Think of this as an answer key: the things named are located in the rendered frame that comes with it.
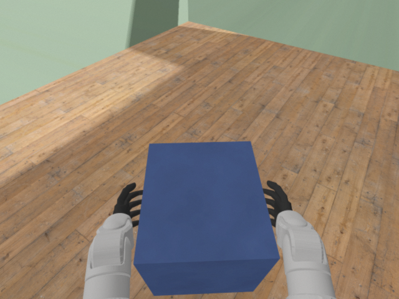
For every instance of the right robot hand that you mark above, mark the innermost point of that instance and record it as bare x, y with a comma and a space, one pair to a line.
281, 202

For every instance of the left robot hand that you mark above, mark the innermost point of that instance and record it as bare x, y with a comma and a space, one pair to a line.
124, 205

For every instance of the robot right forearm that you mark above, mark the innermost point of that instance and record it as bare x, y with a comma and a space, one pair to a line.
305, 260

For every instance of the carton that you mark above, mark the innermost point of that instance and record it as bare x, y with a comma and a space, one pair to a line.
204, 226

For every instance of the robot left forearm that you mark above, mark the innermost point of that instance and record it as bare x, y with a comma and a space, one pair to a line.
109, 260

